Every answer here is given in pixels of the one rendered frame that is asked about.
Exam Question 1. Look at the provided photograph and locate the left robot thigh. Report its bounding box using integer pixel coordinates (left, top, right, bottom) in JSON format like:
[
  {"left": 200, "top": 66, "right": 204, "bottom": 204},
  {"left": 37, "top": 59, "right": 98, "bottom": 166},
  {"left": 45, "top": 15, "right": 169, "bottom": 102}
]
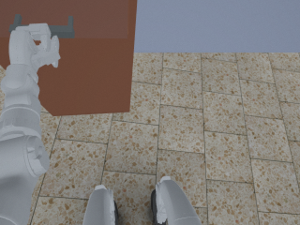
[{"left": 82, "top": 188, "right": 115, "bottom": 225}]

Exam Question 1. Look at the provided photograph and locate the left robot forearm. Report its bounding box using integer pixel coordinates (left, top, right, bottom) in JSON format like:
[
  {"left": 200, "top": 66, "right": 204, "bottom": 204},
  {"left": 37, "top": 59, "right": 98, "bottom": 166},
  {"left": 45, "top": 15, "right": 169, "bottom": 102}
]
[{"left": 0, "top": 64, "right": 42, "bottom": 142}]

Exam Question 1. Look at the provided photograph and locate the cabinet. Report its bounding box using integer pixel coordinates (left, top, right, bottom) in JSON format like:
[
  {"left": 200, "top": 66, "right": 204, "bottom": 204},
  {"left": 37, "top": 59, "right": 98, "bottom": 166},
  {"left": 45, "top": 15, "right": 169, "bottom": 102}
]
[{"left": 0, "top": 0, "right": 138, "bottom": 116}]

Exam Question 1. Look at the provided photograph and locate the left robot upper arm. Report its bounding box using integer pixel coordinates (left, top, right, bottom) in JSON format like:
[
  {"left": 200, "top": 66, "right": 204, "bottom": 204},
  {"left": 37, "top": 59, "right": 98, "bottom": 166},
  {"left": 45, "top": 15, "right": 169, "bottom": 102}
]
[{"left": 0, "top": 135, "right": 50, "bottom": 225}]

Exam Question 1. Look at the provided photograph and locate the robot left hand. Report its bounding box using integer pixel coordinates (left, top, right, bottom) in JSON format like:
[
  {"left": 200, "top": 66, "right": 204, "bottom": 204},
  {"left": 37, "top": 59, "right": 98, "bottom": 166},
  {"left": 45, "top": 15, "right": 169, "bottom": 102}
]
[{"left": 8, "top": 23, "right": 61, "bottom": 73}]

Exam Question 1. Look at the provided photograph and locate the drawer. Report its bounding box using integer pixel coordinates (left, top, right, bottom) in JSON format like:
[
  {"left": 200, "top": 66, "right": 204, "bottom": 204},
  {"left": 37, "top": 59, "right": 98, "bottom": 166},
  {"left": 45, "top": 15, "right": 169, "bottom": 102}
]
[{"left": 0, "top": 0, "right": 128, "bottom": 38}]

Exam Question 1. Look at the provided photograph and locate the handle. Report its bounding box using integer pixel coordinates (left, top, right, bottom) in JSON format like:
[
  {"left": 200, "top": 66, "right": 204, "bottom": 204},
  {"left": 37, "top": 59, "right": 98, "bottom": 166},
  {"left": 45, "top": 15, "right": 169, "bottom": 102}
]
[{"left": 8, "top": 14, "right": 75, "bottom": 38}]

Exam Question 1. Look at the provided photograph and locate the robot right foot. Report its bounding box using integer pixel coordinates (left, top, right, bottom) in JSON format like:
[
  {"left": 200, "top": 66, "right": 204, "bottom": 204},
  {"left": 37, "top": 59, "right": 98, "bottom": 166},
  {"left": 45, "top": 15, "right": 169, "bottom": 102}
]
[{"left": 151, "top": 189, "right": 167, "bottom": 225}]

